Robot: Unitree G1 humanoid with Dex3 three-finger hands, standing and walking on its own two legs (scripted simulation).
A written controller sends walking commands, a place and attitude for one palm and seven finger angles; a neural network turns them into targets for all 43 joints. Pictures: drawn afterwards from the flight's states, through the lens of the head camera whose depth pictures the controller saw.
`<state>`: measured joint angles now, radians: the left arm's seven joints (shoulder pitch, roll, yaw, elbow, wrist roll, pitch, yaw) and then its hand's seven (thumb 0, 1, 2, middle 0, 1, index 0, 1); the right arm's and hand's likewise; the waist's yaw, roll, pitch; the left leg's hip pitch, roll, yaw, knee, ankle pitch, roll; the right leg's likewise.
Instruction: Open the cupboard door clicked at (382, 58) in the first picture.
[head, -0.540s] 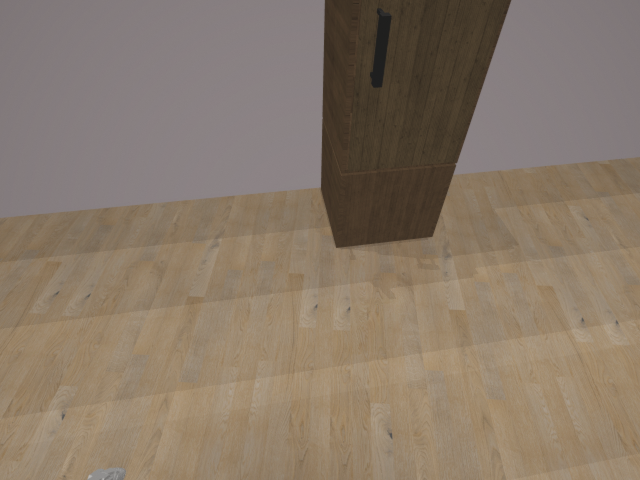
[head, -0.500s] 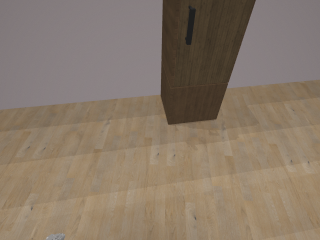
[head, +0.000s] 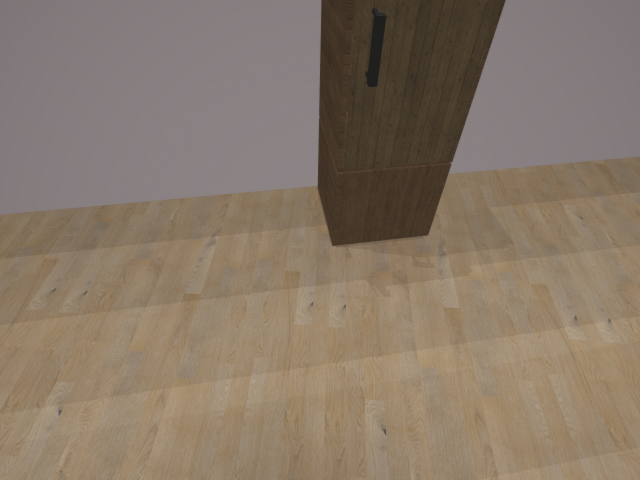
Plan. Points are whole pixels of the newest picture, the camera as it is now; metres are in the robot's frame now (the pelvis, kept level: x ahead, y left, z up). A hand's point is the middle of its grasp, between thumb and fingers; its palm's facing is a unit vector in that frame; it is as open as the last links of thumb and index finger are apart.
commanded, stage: stand and wait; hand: left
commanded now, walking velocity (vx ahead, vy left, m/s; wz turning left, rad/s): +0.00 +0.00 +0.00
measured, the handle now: (373, 48) +1.13 -0.08 +0.07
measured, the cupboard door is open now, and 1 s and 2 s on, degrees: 0 0 0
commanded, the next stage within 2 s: look at it before walking up in 0.28 s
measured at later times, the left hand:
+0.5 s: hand out of the picture +0.07 +0.24 -0.15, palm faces -0.03 -0.94 -0.33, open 7.4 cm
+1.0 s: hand out of the picture +0.06 +0.24 -0.16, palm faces -0.02 -0.94 -0.33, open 7.4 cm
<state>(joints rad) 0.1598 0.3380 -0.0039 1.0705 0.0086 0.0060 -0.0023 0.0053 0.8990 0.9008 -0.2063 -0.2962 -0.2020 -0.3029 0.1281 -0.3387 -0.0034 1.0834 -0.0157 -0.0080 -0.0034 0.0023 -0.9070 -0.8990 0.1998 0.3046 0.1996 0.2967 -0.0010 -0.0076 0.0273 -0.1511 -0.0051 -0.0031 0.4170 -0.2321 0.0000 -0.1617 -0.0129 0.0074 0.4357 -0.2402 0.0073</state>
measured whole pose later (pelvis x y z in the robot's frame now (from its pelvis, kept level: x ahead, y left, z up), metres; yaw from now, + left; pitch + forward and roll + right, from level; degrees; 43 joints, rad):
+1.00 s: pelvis -0.01 +0.00 +0.00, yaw +0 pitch -2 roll +0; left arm 0.15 0.34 0.00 1.09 0.01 0.00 -0.01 0.00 0.90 0.90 -0.21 -0.30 -0.20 -0.30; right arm 0.12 -0.34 0.00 1.11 -0.01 -0.01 0.00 0.00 -0.91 -0.90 0.20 0.30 0.20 0.30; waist 0.00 -0.01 0.03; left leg -0.14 0.00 -0.01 0.37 -0.20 -0.01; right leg -0.15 -0.01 0.00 0.38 -0.20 0.00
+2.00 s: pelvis -0.03 +0.04 +0.00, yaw -29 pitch +0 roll -2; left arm 0.22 0.30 0.10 0.92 0.03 0.09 -0.05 0.01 0.91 0.90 -0.20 -0.30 -0.19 -0.30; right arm 0.26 -0.19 -0.03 0.92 -0.03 -0.03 -0.03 0.00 -0.91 -0.90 0.20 0.30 0.20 0.30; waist 0.01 -0.04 0.02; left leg -0.11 0.06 0.16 0.43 -0.32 0.03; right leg -0.51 -0.04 -0.01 1.07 -0.34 0.07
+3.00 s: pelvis +0.23 -0.21 +0.00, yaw -56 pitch +0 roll -1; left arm 0.25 0.18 0.10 1.04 0.04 0.03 -0.03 0.01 0.92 0.90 -0.20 -0.30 -0.20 -0.30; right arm 0.39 -0.13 -0.05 1.09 -0.02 -0.09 -0.03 -0.01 -0.93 -0.90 0.20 0.30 0.20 0.30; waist 0.00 -0.05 0.02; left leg -0.05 0.05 0.30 0.34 -0.28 0.03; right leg -0.61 -0.12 -0.06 1.02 -0.14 0.03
